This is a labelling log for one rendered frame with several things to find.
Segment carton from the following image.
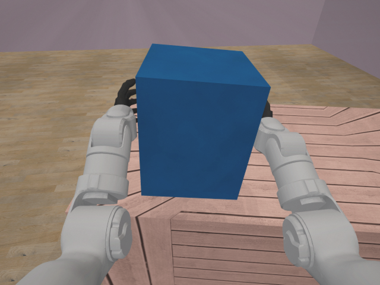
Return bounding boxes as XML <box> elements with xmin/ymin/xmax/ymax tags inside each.
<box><xmin>135</xmin><ymin>43</ymin><xmax>271</xmax><ymax>200</ymax></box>

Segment right robot forearm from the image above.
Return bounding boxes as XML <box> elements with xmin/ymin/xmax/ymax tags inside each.
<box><xmin>254</xmin><ymin>117</ymin><xmax>359</xmax><ymax>251</ymax></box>

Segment robot right upper arm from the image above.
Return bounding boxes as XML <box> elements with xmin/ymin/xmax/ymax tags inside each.
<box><xmin>283</xmin><ymin>209</ymin><xmax>380</xmax><ymax>285</ymax></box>

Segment robot left hand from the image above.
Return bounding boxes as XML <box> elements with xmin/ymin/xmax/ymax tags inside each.
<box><xmin>114</xmin><ymin>78</ymin><xmax>138</xmax><ymax>123</ymax></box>

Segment robot left upper arm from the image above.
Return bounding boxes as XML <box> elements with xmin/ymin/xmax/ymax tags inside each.
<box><xmin>16</xmin><ymin>205</ymin><xmax>132</xmax><ymax>285</ymax></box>

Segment pedestal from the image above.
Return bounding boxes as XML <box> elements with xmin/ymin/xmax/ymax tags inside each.
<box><xmin>65</xmin><ymin>98</ymin><xmax>380</xmax><ymax>285</ymax></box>

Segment robot right hand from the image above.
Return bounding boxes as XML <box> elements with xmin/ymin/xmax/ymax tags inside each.
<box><xmin>262</xmin><ymin>100</ymin><xmax>273</xmax><ymax>118</ymax></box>

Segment left robot forearm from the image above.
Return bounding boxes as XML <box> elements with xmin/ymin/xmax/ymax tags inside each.
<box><xmin>61</xmin><ymin>104</ymin><xmax>137</xmax><ymax>250</ymax></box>

